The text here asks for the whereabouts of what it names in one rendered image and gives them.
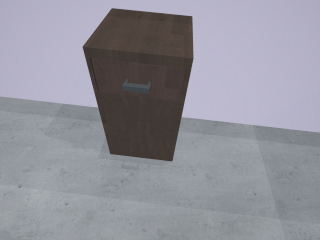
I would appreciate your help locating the drawer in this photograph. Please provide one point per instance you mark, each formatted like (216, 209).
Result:
(166, 81)

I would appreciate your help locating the cabinet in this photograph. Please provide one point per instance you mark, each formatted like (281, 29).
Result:
(141, 126)

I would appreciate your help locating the handle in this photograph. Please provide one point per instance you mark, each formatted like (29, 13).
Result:
(133, 87)

